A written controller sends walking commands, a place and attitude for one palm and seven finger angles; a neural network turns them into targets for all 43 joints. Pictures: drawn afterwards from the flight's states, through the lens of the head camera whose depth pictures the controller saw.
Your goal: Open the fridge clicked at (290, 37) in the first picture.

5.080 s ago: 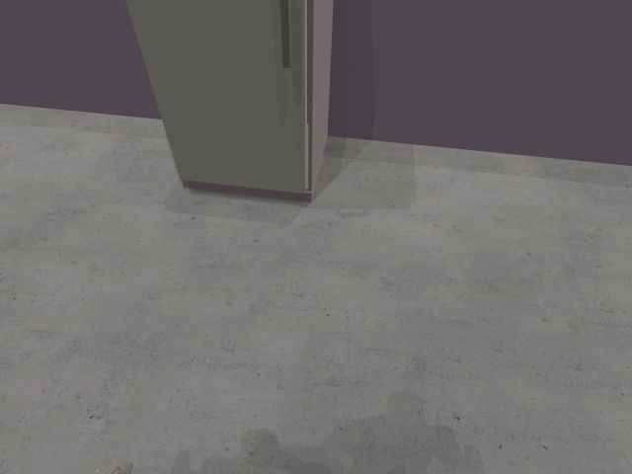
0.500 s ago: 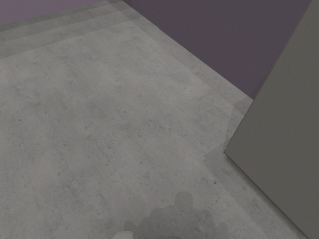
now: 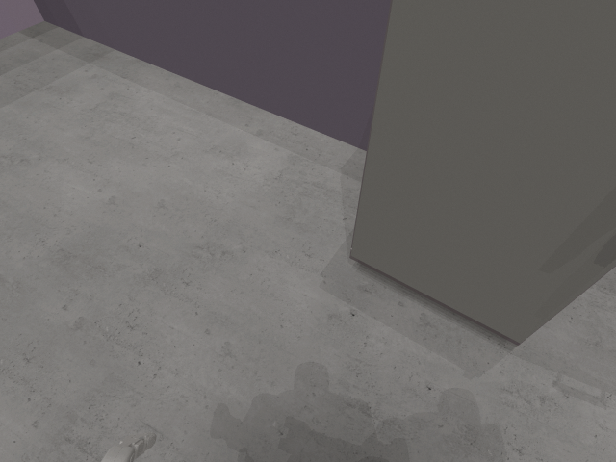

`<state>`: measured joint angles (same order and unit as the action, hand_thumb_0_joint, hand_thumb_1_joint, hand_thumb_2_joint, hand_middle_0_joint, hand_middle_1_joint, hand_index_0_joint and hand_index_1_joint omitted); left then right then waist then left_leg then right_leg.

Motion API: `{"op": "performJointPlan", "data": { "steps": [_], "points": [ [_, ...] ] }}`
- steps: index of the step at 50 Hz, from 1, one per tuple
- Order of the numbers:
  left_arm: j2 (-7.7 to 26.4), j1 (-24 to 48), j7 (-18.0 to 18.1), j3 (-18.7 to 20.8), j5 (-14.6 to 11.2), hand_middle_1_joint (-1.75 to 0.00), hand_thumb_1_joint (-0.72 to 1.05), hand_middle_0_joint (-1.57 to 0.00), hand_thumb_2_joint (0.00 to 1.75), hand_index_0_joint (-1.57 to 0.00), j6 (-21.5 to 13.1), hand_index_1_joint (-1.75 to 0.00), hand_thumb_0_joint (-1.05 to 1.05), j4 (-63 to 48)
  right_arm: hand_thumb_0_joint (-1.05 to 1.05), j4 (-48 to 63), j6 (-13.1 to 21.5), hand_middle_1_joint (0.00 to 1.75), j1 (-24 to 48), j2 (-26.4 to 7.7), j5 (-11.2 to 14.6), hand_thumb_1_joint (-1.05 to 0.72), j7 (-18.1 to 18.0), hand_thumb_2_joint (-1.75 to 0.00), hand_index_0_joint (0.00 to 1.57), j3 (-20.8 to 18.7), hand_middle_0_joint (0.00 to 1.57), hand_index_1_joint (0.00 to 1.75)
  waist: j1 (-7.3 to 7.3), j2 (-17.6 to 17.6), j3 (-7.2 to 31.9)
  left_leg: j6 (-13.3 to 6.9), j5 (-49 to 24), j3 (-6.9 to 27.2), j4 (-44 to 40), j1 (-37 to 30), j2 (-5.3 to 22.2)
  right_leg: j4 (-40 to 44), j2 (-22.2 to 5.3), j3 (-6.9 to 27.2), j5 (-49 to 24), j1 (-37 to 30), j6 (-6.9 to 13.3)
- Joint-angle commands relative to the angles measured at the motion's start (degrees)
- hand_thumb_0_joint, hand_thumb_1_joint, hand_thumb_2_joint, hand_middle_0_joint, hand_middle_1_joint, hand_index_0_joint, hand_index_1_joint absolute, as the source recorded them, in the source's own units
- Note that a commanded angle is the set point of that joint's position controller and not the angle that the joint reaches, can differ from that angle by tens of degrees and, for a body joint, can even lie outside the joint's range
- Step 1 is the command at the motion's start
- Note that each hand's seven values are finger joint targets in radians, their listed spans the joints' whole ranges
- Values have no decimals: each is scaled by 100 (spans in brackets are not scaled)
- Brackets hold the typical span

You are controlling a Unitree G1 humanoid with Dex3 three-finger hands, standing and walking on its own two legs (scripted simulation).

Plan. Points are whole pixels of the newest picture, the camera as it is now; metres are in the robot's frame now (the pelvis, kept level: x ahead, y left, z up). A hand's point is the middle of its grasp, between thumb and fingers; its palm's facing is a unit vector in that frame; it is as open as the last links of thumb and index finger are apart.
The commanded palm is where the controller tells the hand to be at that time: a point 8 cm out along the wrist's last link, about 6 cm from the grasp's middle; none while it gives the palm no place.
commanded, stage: turn to face it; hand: right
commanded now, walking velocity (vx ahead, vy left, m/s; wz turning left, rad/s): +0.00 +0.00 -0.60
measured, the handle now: out of the picture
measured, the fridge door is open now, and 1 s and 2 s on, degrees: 0 0 0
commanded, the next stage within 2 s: take the last steps up to it in 0.76 s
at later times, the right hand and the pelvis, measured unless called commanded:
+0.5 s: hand out of the picture +0.06 -0.21 -0.13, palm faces +0.26 +0.91 -0.31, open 7.4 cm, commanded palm none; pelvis -0.01 +0.03 +0.00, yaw -16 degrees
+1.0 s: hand out of the picture -0.15 -0.19 -0.18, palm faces +0.49 +0.84 -0.23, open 7.4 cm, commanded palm none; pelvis -0.05 -0.01 +0.01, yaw -26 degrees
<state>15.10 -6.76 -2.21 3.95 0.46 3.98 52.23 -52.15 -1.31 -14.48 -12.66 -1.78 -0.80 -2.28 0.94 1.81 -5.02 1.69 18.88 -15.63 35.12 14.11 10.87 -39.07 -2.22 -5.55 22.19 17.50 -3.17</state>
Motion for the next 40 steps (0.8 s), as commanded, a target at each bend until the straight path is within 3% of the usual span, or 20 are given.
{"op": "performJointPlan", "data": {
  "steps": [1, 2, 3, 4, 6, 8, 11, 16, 19, 20, 21, 22, 23, 24, 25, 26, 28, 32, 37, 40],
  "points": [
    [1547, -813, 78, 366, 63, -30, 90, -20, 90, -20, -309, -30, 0, -378, 0, 647, 22, 30, 54, -735, 131, -90, 18, -90, 20, -286, 20, 30, -483, -1975, 1202, 392, 1416, 374, 1975, 1993, -93, 1778, -2002, 2444, -3893, -2393, 1012],
    [1628, -1212, 123, 386, 42, -30, 90, -20, 90, -20, -281, -30, 0, -190, 0, 800, -50, 30, 495, -763, 57, -90, -31, -90, 20, -227, 20, 30, -692, -1689, 1172, 359, 1968, 986, 2683, 2158, -212, 1795, -2318, 2640, -4162, -1996, 1500],
    [1491, -1115, 199, 355, 56, -30, 90, -20, 90, -20, -294, -30, 0, -167, 0, 771, -70, 30, 733, -698, 82, -90, -64, -90, 20, -267, 20, 30, -650, -1733, 999, 344, 1665, 1302, 3018, 2223, -228, 1812, -2048, 2531, -3805, -1633, 1507],
    [1280, -734, 240, 299, 73, -30, 90, -20, 90, -20, -288, -30, 0, -250, 0, 700, -61, 30, 784, -752, 109, -90, -37, -90, 20, -299, 20, 30, -517, -1534, 650, 341, 1228, 1423, 3144, 2155, -240, 1910, -1751, 2294, -3185, -1119, 1428],
    [1015, -95, 238, 183, 69, -30, 90, -20, 90, -20, -320, -30, 0, -405, 0, 482, -54, 30, 414, -769, 95, -90, 36, -90, 20, -330, 20, 30, -157, -1142, 537, 357, 512, 1426, 3063, 1797, -291, 1992, -1246, 1712, -2697, -739, 1149],
    [981, -91, 233, 178, 67, -30, 90, -20, 90, -20, -335, -30, 0, -443, 0, 413, -70, 30, 301, -776, 93, -90, 32, -90, 20, -330, 20, 30, -148, -1091, 576, 381, 368, 1447, 2820, 1593, -385, 2072, -1057, 1646, -2493, -645, 1116],
    [1008, -264, 230, 217, 69, -30, 90, -20, 90, -20, -310, -30, 0, -391, 0, 495, -71, 30, 487, -755, 102, -90, 3, -90, 20, -310, 20, 30, -245, -851, 568, 399, 488, 1470, 2260, 1543, -503, 2109, -1102, 2005, -2290, -782, 1249],
    [1044, -385, 211, 277, 94, -30, 90, -20, 90, -20, -256, -30, 0, -352, 0, 656, -24, 30, 618, -657, 136, -90, -39, -90, 20, -264, 20, 30, -291, -1078, 731, 342, 663, 1496, 1238, 1097, -762, 1856, -1011, 2443, -2617, -839, 1315],
    [1008, -262, 201, 295, 98, -30, 90, -20, 90, -20, -223, -30, 0, -417, 0, 625, 24, 30, 302, -627, 169, -90, -67, -90, 20, -253, 20, 30, -141, -1102, 821, 254, 312, 1420, 192, 239, -976, 1583, -826, 2610, -2835, -421, 1197],
    [981, -155, 196, 297, 73, -30, 90, -20, 90, -20, -214, -30, 0, -448, 0, 570, 57, 30, 41, -675, 173, -90, -81, -90, 20, -266, 20, 30, 13, -1059, 876, 233, -166, 1391, -478, -281, -960, 1363, -704, 2544, -2629, -136, 1056],
    [801, -145, 174, 281, 30, -30, 90, -20, 90, -20, -221, -30, 0, -479, 0, 544, 124, 30, -153, -868, 143, -90, -109, -90, 20, -303, 20, 30, 121, -605, 923, 164, -607, 1655, -1394, -991, -662, 879, -424, 2352, -2209, 387, 776],
    [374, -325, 144, 212, -20, -30, 90, -20, 90, -20, -235, -30, 0, -568, 0, 555, 199, 30, -291, -1403, 42, -90, -159, -90, 20, -403, 20, 30, 131, 1065, 1036, -302, -970, 3173, -2004, -1736, 849, -376, 404, 1335, -425, 1445, 257],
    [413, -293, 150, 235, 43, -30, 90, -20, 90, -20, -229, -30, 0, -660, 0, 641, 164, 30, -173, -1614, 46, -90, -138, -90, 20, -374, 20, 30, 104, 1395, 913, -886, -1687, 3610, -1938, -1109, 1761, -1543, 617, 945, 1165, 1622, 102],
    [566, -229, 152, 273, 93, -30, 90, -20, 90, -20, -139, -30, 0, -551, 0, 674, 185, 30, 14, -1364, 77, -90, -160, -90, 20, -382, 20, 30, 88, 1429, 706, -981, -1418, 3476, -2007, -444, 1561, -2324, 366, 1207, 1037, 1459, 153],
    [531, -228, 120, 293, 87, -30, 90, -20, 90, -20, -86, -30, 0, -440, 0, 702, 174, 30, 304, -1186, 81, -90, -144, -90, 20, -317, 20, 30, -87, 1015, 359, -923, -1182, 3080, -1993, -100, 1199, -2860, 305, 1118, 630, 1461, 123],
    [477, -384, 87, 279, 90, -30, 90, -20, 90, -20, -67, -30, 0, -334, 0, 754, 164, 30, 588, -996, 77, -90, -151, -90, 20, -277, 20, 30, -250, 711, 263, -835, -1421, 2569, -1839, -85, 938, -3022, 188, 1028, 303, 1474, 77],
    [369, -474, 54, 217, 88, -30, 90, -20, 90, -20, -61, -30, 0, -225, 0, 716, 212, 30, 526, -856, 60, -90, -135, -90, 20, -219, 20, 30, -237, 836, 297, -733, -2050, 1917, -1643, -277, 618, -3016, 158, 796, -38, 1399, -28],
    [293, -137, 79, 139, 63, -30, 90, -20, 90, -20, -55, -30, 0, -211, 0, 446, 214, 30, -42, -970, 38, -90, -137, -90, 20, -244, 20, 30, 21, 750, 417, -849, -2624, 1729, -1542, -812, 704, -2236, 108, 560, 163, 1259, -125],
    [188, 248, 115, 27, 5, -30, 90, -20, 90, -20, -110, -30, 0, -218, 0, 162, 174, 30, -377, -1157, -18, -90, -119, -90, 20, -296, 20, 30, 227, 1020, 483, -996, -3193, 1712, -1379, -891, 852, -924, 152, 264, 544, 671, -43],
    [168, -37, 153, -16, -23, -30, 90, -20, 90, -20, -184, -30, 0, -125, 0, 55, 145, 30, -267, -1232, -13, -90, -120, -90, 20, -326, 20, 30, 91, 1072, 748, -885, -3386, 1605, -1055, -940, 823, 121, 237, 103, 260, 80, 45]
  ]
}}
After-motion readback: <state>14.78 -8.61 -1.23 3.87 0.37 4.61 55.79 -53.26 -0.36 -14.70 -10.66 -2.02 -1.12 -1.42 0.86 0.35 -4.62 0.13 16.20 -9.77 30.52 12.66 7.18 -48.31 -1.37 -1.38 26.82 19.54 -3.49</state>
